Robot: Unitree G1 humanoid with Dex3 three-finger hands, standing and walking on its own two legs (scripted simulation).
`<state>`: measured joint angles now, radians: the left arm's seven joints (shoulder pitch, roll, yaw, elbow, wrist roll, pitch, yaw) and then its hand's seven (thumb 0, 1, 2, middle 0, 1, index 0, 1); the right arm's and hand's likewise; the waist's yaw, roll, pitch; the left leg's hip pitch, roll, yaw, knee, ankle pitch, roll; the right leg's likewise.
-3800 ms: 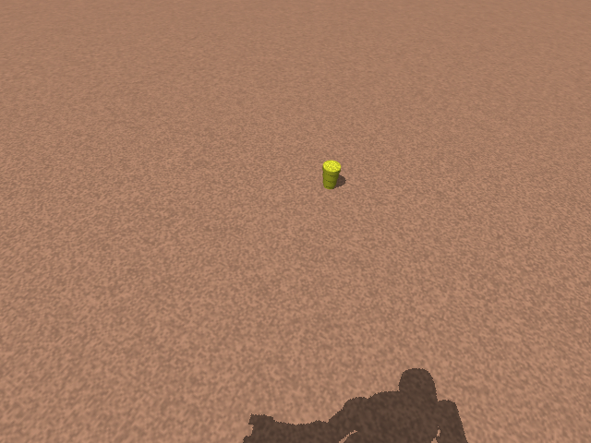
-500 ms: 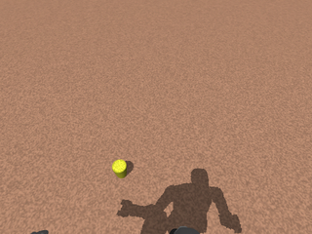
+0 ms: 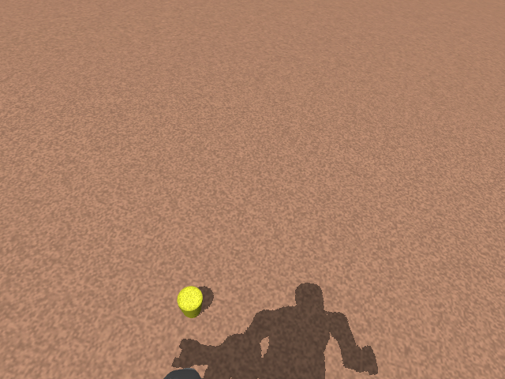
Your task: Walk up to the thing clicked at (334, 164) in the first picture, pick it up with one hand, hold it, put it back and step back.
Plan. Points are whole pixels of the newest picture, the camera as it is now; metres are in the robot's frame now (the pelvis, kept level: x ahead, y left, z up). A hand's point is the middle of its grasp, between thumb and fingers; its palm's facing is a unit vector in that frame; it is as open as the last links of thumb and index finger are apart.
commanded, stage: walk up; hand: left
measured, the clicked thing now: (191, 304) +0.45 +0.18 -0.69
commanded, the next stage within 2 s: stand in 1.48 s
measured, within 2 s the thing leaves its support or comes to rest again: neither
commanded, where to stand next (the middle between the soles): +0.11 -0.01 m, yaw -1 degrees
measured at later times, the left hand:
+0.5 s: hand out of the picture +0.10 +0.25 -0.13, palm faces -0.04 -0.91 -0.41, open 7.4 cm
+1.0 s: hand (107, 364) +0.16 +0.23 -0.13, palm faces -0.04 -0.95 -0.32, open 7.4 cm
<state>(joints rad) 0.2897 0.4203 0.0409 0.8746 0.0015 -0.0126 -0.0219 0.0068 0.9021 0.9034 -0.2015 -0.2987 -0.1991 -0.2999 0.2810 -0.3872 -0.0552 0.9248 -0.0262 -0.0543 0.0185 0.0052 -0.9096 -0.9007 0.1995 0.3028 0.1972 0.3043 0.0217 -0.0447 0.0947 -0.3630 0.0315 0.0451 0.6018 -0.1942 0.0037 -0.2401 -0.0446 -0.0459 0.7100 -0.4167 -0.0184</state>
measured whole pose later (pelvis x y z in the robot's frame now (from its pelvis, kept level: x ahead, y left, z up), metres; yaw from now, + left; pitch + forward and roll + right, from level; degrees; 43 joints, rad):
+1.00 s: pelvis +0.06 -0.01 +0.02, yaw -1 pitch -2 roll +0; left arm 0.06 0.35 0.00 1.13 0.01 -0.01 -0.02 0.01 0.90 0.90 -0.20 -0.30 -0.20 -0.30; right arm 0.10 -0.37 0.00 1.15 0.00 -0.02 0.01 0.00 -0.91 -0.90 0.20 0.30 0.20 0.30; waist -0.01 -0.01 0.05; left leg -0.17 0.03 0.02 0.38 -0.18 -0.02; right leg -0.15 -0.04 -0.03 0.38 -0.20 0.03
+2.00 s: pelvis +0.07 -0.02 +0.03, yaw +0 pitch -2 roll +0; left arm 0.10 0.35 0.01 1.15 0.01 -0.01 -0.01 0.01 0.90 0.90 -0.20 -0.30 -0.20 -0.30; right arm 0.09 -0.36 0.00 1.16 -0.01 -0.01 0.01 0.00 -0.91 -0.90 0.20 0.30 0.20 0.30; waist -0.01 0.01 0.04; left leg -0.13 0.04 0.00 0.32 -0.15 -0.03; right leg -0.10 -0.04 -0.05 0.32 -0.18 0.02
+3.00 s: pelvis +0.08 -0.02 +0.03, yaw +0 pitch -2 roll +0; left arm 0.11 0.35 0.01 1.13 0.01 -0.01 -0.01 0.01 0.90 0.90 -0.20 -0.30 -0.20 -0.30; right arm 0.10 -0.35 0.00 1.14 -0.01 -0.01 0.01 0.00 -0.91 -0.90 0.20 0.30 0.20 0.30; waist 0.00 0.01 0.04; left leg -0.11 0.04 0.01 0.31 -0.17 -0.04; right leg -0.09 -0.03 -0.05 0.32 -0.20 0.02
